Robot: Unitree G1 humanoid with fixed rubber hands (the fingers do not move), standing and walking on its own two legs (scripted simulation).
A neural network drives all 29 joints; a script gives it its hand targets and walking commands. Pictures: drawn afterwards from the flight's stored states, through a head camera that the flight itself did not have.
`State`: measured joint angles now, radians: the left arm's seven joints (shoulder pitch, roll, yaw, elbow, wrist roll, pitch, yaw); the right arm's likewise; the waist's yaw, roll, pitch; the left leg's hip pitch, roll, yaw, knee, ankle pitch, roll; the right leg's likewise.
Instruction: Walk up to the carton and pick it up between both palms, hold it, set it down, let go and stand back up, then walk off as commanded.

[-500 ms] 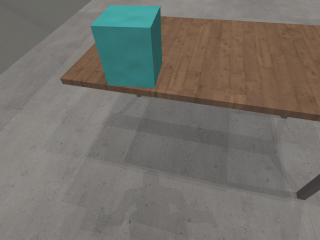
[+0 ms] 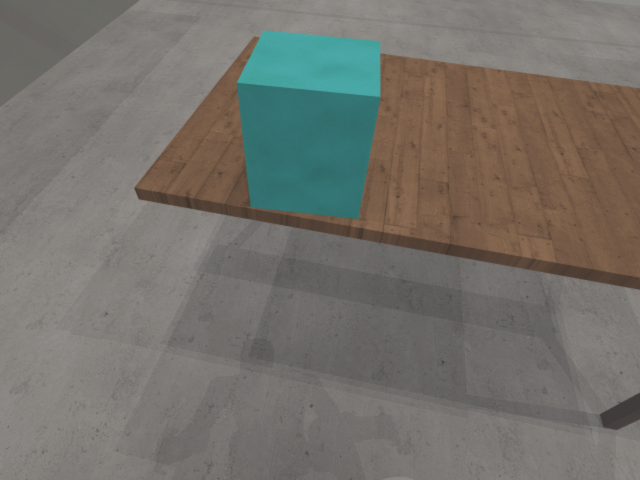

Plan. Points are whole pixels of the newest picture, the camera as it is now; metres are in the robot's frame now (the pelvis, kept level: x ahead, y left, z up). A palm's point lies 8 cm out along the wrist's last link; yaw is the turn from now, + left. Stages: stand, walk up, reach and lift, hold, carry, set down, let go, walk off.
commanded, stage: walk up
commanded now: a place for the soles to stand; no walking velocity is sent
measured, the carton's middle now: (312, 127) +0.70 +0.00 +0.07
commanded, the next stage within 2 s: none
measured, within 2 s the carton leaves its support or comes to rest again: neither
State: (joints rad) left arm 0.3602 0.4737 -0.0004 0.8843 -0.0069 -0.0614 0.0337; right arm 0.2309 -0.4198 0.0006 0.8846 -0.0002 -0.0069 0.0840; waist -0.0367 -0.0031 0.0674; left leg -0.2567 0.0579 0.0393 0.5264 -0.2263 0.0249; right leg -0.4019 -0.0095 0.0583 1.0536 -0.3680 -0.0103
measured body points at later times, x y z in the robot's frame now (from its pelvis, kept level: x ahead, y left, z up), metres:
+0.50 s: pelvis +0.11 +0.05 -0.02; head +0.14 +0.03 +0.43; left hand +0.16 +0.39 -0.11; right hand +0.15 -0.28 -0.15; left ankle +0.17 +0.19 -0.70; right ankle +0.09 -0.13 -0.74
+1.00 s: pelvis +0.17 +0.19 +0.00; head +0.19 +0.19 +0.45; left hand +0.28 +0.52 -0.11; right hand +0.17 -0.14 -0.12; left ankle +0.20 +0.21 -0.74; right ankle +0.16 +0.02 -0.68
